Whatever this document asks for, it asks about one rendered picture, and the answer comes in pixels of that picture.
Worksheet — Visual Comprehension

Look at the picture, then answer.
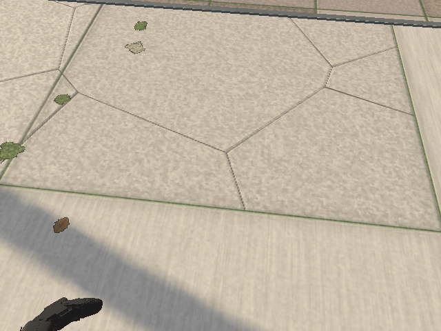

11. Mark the left robot hand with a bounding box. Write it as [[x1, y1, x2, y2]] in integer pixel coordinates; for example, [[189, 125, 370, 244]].
[[20, 297, 103, 331]]

